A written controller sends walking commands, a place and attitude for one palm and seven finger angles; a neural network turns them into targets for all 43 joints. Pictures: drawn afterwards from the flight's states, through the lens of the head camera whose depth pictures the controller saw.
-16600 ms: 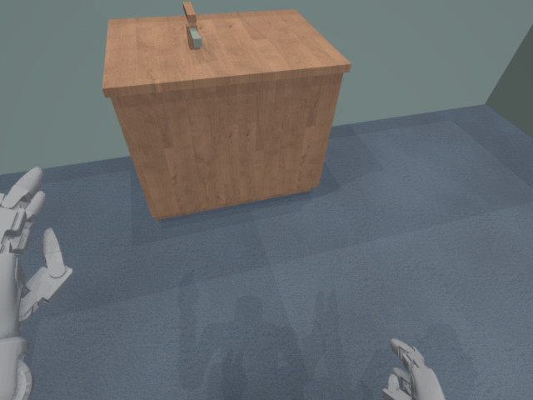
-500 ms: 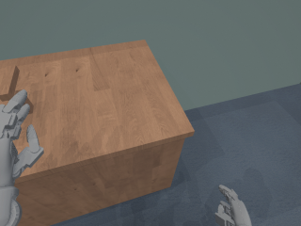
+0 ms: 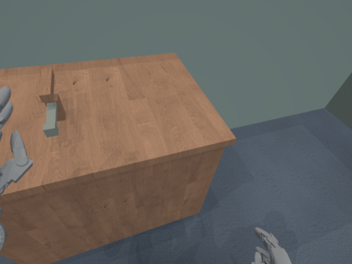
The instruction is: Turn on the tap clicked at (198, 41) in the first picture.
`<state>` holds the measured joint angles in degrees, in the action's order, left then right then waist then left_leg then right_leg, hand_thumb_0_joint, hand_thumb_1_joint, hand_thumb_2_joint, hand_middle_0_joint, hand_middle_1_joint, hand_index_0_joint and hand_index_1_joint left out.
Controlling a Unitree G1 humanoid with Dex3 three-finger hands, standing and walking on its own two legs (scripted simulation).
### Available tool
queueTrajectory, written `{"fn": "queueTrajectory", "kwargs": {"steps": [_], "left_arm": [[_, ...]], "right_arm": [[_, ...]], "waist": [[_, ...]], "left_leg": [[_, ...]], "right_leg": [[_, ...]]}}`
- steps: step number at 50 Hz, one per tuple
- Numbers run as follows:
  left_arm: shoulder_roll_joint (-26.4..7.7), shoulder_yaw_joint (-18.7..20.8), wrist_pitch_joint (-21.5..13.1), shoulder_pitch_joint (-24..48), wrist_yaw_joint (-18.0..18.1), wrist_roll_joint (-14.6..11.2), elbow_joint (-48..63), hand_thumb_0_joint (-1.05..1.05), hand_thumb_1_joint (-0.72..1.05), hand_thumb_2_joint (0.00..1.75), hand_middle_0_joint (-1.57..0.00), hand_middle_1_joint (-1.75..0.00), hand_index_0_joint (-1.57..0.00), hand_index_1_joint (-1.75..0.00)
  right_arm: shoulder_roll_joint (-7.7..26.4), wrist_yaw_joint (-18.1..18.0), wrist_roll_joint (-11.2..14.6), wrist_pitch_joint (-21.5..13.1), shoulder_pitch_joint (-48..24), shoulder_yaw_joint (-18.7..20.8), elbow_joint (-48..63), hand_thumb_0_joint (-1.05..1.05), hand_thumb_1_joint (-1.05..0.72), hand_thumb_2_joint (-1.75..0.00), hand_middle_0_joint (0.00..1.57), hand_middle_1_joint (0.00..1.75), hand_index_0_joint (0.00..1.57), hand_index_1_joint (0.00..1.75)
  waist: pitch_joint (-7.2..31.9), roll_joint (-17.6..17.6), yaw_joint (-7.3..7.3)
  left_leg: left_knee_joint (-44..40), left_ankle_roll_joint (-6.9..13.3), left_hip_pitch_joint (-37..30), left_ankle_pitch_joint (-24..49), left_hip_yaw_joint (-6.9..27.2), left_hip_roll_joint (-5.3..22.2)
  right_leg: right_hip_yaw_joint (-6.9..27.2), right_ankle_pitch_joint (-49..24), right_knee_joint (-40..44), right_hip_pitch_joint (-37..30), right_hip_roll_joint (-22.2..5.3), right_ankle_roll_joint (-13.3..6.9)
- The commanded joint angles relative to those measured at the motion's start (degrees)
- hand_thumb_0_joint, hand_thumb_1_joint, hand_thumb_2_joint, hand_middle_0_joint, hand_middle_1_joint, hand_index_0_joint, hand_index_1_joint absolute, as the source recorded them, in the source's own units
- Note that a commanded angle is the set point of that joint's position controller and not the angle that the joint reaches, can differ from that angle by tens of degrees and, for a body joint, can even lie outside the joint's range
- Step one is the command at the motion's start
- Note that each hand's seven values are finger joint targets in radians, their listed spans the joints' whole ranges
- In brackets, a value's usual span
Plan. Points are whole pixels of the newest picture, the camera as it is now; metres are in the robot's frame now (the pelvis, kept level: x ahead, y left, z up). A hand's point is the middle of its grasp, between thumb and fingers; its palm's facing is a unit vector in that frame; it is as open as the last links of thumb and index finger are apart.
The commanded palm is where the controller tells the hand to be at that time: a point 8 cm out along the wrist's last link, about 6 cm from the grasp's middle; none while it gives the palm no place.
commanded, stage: come to a stop and stand still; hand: left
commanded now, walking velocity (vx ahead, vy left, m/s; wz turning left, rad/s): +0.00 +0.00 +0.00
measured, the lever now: (51, 129) +0.40 +0.38 +0.04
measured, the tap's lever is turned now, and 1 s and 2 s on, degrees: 0 0 0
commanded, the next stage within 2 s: look again from close up in 1.78 s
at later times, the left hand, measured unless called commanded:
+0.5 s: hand out of the picture +0.09 +0.25 +0.19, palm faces +0.34 -0.92 -0.21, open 7.4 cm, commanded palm +0.01 +0.30 +0.18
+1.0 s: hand out of the picture -0.02 +0.24 +0.18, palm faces +0.37 -0.85 -0.38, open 7.4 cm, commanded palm -0.08 +0.29 +0.18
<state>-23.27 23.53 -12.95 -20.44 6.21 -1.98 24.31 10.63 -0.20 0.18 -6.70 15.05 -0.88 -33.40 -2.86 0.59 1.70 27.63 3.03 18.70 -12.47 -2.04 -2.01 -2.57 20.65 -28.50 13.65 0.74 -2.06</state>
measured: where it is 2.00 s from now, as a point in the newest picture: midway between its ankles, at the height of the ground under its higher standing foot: outside the picture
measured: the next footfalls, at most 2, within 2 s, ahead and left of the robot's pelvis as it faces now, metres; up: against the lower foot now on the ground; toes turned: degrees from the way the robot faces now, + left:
left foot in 0.32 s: -0.01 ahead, +0.13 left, +0.00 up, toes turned -7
right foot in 0.60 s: -0.14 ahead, -0.07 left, +0.00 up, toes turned +0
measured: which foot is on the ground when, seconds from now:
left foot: down 0.00-0.18, up 0.20-0.30, down 0.32-0.60, up 0.62-0.90, down 0.92-1.00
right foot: down 0.00-0.30, up 0.32-0.58, down 0.60-1.00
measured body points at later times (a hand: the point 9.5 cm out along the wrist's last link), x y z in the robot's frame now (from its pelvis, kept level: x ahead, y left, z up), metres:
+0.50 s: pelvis -0.16 +0.03 -0.02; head -0.18 +0.08 +0.42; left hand +0.07 +0.30 +0.20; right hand -0.04 -0.18 -0.10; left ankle -0.05 +0.14 -0.74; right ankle -0.14 -0.08 -0.66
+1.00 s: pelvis -0.24 +0.01 -0.01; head -0.24 +0.03 +0.44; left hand -0.05 +0.29 +0.20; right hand -0.07 -0.23 -0.07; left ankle -0.24 +0.16 -0.74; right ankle -0.23 -0.04 -0.71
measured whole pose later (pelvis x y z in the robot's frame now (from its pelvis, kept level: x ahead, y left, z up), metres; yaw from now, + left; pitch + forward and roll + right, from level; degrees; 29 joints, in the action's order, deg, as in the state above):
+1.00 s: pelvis -0.24 +0.01 -0.01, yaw -1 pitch -3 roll +3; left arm -22.0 20.0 -12.9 -23.0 6.6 -0.9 28.3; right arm 11.0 -3.1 -0.8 -11.5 12.7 1.3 -33.6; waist -2.7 5.7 0.0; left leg 28.2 -0.6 10.1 -15.3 -3.0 0.1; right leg -2.2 26.2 -49.2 21.6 1.0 -2.6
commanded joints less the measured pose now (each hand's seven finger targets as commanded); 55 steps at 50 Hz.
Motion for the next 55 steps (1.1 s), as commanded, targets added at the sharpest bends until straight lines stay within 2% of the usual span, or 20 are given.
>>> {"fn": "queueTrajectory", "kwargs": {"steps": [1,7,10,11,14,16,17,21,27,30,32,34,36,40,43,45,46,48,53,55], "left_arm": [[-5.8,-0.6,-3.2,8.7,0.5,1.0,12.5,0.00,0.90,0.90,-0.20,-0.30,-0.20,-0.30],[-8.7,2.5,-0.7,9.4,0.0,1.7,8.4,0.00,0.90,0.90,-0.20,-0.30,-0.20,-0.30],[-10.8,3.8,-0.5,13.7,-1.1,0.7,16.5,0.00,0.90,0.90,-0.20,-0.30,-0.20,-0.30],[-10.5,2.8,0.6,15.5,-1.6,0.6,18.5,0.00,0.90,0.90,-0.20,-0.30,-0.20,-0.30],[-9.2,1.7,1.0,21.0,-0.8,-0.6,18.7,0.00,0.90,0.90,-0.20,-0.30,-0.20,-0.30],[-8.5,-0.3,0.1,33.2,-0.2,0.5,20.1,0.00,0.90,0.90,-0.20,-0.30,-0.20,-0.30],[-10.5,0.8,-0.5,35.1,-0.1,1.7,17.8,0.00,0.90,0.90,-0.20,-0.30,-0.20,-0.30],[-9.7,1.8,-1.6,23.0,-1.1,0.7,23.1,0.00,0.90,0.90,-0.20,-0.30,-0.20,-0.30],[-10.6,8.4,-2.2,-5.8,-1.2,-0.9,19.0,0.00,0.90,0.90,-0.20,-0.30,-0.20,-0.30],[-10.9,8.5,-3.1,-2.0,-1.7,-0.6,12.6,0.00,0.90,0.90,-0.20,-0.30,-0.20,-0.30],[-8.8,6.9,-3.3,4.7,-1.5,-0.6,6.9,0.00,0.90,0.90,-0.20,-0.30,-0.20,-0.30],[-6.2,4.6,-3.6,0.9,-2.0,-1.7,4.2,0.00,0.90,0.90,-0.20,-0.30,-0.20,-0.30],[-7.6,3.8,-4.5,1.2,-1.7,-0.6,4.7,0.00,0.90,0.90,-0.20,-0.30,-0.20,-0.30],[-6.2,-1.5,-4.0,12.1,-0.2,0.8,12.3,0.00,0.90,0.90,-0.20,-0.30,-0.20,-0.30],[-8.1,1.0,-3.4,7.7,1.0,1.2,17.4,0.00,0.90,0.90,-0.20,-0.30,-0.20,-0.30],[-10.5,4.7,-4.1,4.6,1.9,0.5,20.6,0.00,0.90,0.90,-0.20,-0.30,-0.20,-0.30],[-9.8,4.3,-4.6,4.4,2.2,0.4,21.4,0.00,0.90,0.90,-0.20,-0.30,-0.20,-0.30],[-12.1,6.3,-4.8,5.3,2.0,0.5,19.4,0.00,0.90,0.90,-0.20,-0.30,-0.20,-0.30],[-8.2,7.5,-2.9,-4.2,1.0,0.1,8.9,0.00,0.90,0.90,-0.20,-0.30,-0.20,-0.30],[-6.1,4.6,-1.5,-7.5,0.1,-0.5,3.7,0.00,0.90,0.90,-0.20,-0.30,-0.20,-0.30]], "right_arm": [[8.4,-0.8,0.1,-4.9,-7.8,3.4,8.5,0.00,-0.90,-0.90,0.20,0.30,0.20,0.30],[7.5,-0.4,0.2,-2.0,-7.6,4.1,8.1,0.00,-0.90,-0.90,0.20,0.30,0.20,0.30],[7.1,-0.5,0.5,-0.2,-8.0,4.2,7.2,0.00,-0.90,-0.90,0.20,0.30,0.20,0.30],[5.7,-0.5,0.2,0.5,-8.0,3.5,5.9,0.00,-0.90,-0.90,0.20,0.30,0.20,0.30],[5.8,-1.1,0.3,-0.2,-6.7,1.3,5.0,0.00,-0.90,-0.90,0.20,0.30,0.20,0.30],[9.8,-0.3,-0.3,-2.9,-3.8,4.5,5.7,0.00,-0.90,-0.90,0.20,0.30,0.20,0.30],[9.6,0.4,-0.2,-4.4,-7.1,6.0,6.6,0.00,-0.90,-0.90,0.20,0.30,0.20,0.30],[7.2,2.2,0.0,-4.7,-12.3,4.5,8.5,0.00,-0.90,-0.90,0.20,0.30,0.20,0.30],[5.3,2.0,-1.0,-1.8,-6.8,2.9,9.5,0.00,-0.90,-0.90,0.20,0.30,0.20,0.30],[5.6,1.1,0.4,-1.2,-4.9,2.9,7.3,0.00,-0.90,-0.90,0.20,0.30,0.20,0.30],[8.6,0.3,1.6,-3.1,-3.2,4.4,5.8,0.00,-0.90,-0.90,0.20,0.30,0.20,0.30],[9.4,0.4,1.6,-4.1,-4.3,5.5,5.1,0.00,-0.90,-0.90,0.20,0.30,0.20,0.30],[7.1,-0.6,0.9,-2.8,-5.6,3.4,5.0,0.00,-0.90,-0.90,0.20,0.30,0.20,0.30],[6.2,-2.7,0.2,-6.2,-9.1,2.6,6.5,0.00,-0.90,-0.90,0.20,0.30,0.20,0.30],[7.5,-3.5,-1.1,-7.8,-6.3,3.9,6.6,0.00,-0.90,-0.90,0.20,0.30,0.20,0.30],[8.5,-3.7,-0.9,-8.1,-4.0,4.4,7.0,0.00,-0.90,-0.90,0.20,0.30,0.20,0.30],[8.7,-3.5,-0.8,-7.7,-4.6,4.1,7.3,0.00,-0.90,-0.90,0.20,0.30,0.20,0.30],[6.5,-3.0,-0.8,-7.3,-5.2,3.5,5.8,0.00,-0.90,-0.90,0.20,0.30,0.20,0.30],[8.2,-2.0,0.5,-5.1,-4.7,4.8,7.0,0.00,-0.90,-0.90,0.20,0.30,0.20,0.30],[7.0,-1.7,1.0,-4.5,-4.4,4.6,7.4,0.00,-0.90,-0.90,0.20,0.30,0.20,0.30]], "waist": [[9.7,-8.6,0.01],[5.5,0.5,0.63],[3.4,17.3,-1.29],[3.1,18.5,-2.68],[-0.2,-9.0,-5.09],[-6.6,-37.6,-6.31],[-5.4,-30.2,-3.17],[2.0,-14.1,-2.18],[9.8,-14.7,0.29],[8.1,9.7,-1.18],[5.1,15.6,-2.50],[-1.6,7.0,-2.35],[0.3,-3.5,-2.20],[0.3,7.6,-0.93],[3.2,2.7,0.10],[6.9,-9.1,-0.97],[7.9,-18.6,-0.90],[3.1,-20.3,-2.61],[4.1,-11.0,0.48],[5.2,2.4,1.08]], "left_leg": [[-15.8,-3.2,-0.4,-21.4,9.7,8.5],[-1.2,-4.3,3.2,-26.2,1.3,3.6],[53.1,-3.9,-17.1,-12.1,7.1,-0.8],[58.5,-3.5,-19.6,-9.7,10.1,2.6],[8.5,-2.4,-6.0,-20.0,7.1,2.1],[-19.0,2.5,16.4,-23.1,30.3,12.6],[-20.7,6.8,20.7,-21.8,35.4,15.9],[-14.5,3.5,7.2,-29.5,30.3,10.6],[-5.9,-0.3,9.2,-19.4,16.5,7.0],[34.5,-3.0,11.1,-12.1,2.1,-3.6],[48.7,-3.7,22.0,-10.6,8.3,-0.3],[45.3,-2.9,16.5,-3.2,14.4,4.3],[34.8,-2.2,12.6,-5.5,7.2,4.9],[12.6,-0.5,-2.5,-6.7,-2.9,1.8],[-0.8,0.6,-9.7,-9.7,-4.4,0.5],[-10.3,3.0,-19.0,-7.2,2.9,5.2],[-12.3,6.5,-24.3,-2.2,15.5,13.3],[-13.3,12.0,-20.2,2.7,26.9,20.5],[-4.1,5.1,6.5,-15.5,6.0,12.2],[14.8,2.0,15.4,-20.4,-0.4,3.9]], "right_leg": [[0.7,1.5,-1.5,-6.5,0.6,0.1],[1.0,8.7,-0.4,2.3,-2.0,-3.0],[20.8,20.7,14.0,46.6,-19.2,-10.4],[14.6,17.1,10.9,53.7,-18.4,-9.8],[2.5,22.0,-12.5,34.4,-7.3,-0.4],[2.2,13.5,-58.2,23.5,5.6,2.4],[7.6,8.7,-65.5,21.4,6.1,3.1],[6.5,2.4,-53.5,21.8,3.6,3.3],[0.4,2.3,2.7,-14.4,2.4,-1.4],[5.2,-23.9,17.1,-12.0,-10.4,-4.4],[15.3,-31.7,11.0,-9.7,-19.5,-8.8],[21.8,-8.4,14.6,4.8,-20.5,-11.6],[16.9,4.3,14.3,5.9,-17.6,-11.1],[12.5,21.8,16.5,10.5,-13.6,-7.1],[14.5,22.7,12.7,6.8,-11.9,-6.3],[9.5,12.7,-3.3,8.4,-5.8,-3.4],[2.9,6.4,-16.4,15.1,0.2,-0.9],[1.9,10.0,-29.6,25.4,0.7,0.7],[-1.5,-1.4,-7.0,-7.6,0.0,0.6],[3.8,3.4,2.0,-16.1,-1.4,-0.4]]}}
